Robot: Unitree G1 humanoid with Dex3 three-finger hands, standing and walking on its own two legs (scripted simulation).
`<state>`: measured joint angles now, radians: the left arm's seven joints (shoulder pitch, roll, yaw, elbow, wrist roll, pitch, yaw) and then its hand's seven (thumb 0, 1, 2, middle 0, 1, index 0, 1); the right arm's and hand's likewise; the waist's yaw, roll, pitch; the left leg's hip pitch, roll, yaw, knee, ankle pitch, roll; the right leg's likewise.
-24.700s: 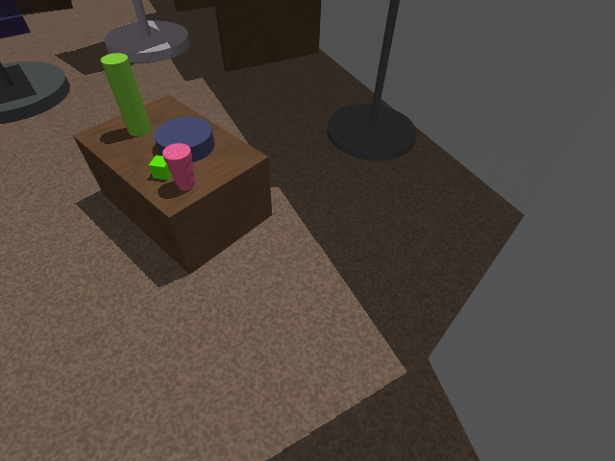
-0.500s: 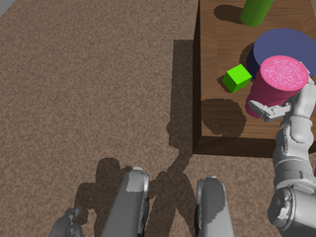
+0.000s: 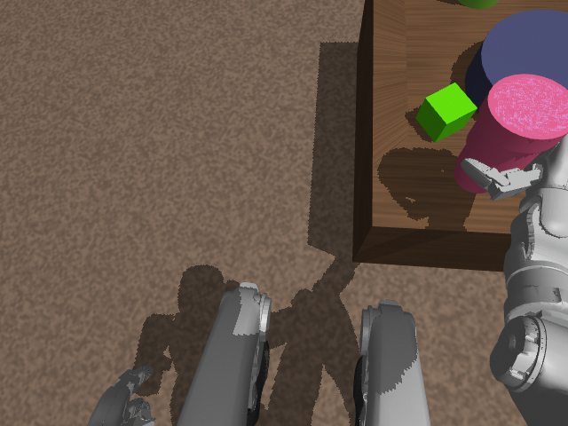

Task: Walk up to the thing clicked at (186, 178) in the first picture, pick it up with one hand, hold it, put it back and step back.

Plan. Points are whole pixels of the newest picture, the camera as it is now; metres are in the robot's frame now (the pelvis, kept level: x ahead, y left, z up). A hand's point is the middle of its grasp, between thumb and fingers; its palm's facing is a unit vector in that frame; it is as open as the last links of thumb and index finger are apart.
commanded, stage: lower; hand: right
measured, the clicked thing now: (499, 146) +0.50 -0.23 -0.01
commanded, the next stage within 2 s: loosen in 0.68 s
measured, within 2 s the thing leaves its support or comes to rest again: rests again in 1.78 s
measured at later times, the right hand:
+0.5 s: hand (483, 163) +0.50 -0.23 -0.07, palm faces +0.23 +0.97 -0.04, open 11.4 cm
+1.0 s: hand (484, 165) +0.50 -0.24 -0.08, palm faces +0.24 +0.97 -0.04, open 11.3 cm
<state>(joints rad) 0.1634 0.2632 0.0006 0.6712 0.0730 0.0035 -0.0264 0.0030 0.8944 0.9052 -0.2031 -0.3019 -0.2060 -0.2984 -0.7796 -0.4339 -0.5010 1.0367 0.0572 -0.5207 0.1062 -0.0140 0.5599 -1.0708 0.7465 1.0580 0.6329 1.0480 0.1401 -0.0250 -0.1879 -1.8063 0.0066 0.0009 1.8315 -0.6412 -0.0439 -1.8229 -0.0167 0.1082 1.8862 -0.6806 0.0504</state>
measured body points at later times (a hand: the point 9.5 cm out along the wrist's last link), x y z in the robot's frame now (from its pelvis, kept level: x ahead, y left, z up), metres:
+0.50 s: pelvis -0.01 +0.00 -0.06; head +0.20 -0.03 +0.33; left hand +0.07 +0.28 -0.19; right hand +0.48 -0.28 -0.06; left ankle +0.08 +0.14 -0.46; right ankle +0.06 -0.14 -0.46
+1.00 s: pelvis -0.02 +0.00 -0.09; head +0.20 -0.03 +0.31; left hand +0.05 +0.29 -0.21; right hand +0.49 -0.29 -0.08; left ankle +0.08 +0.14 -0.46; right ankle +0.06 -0.14 -0.46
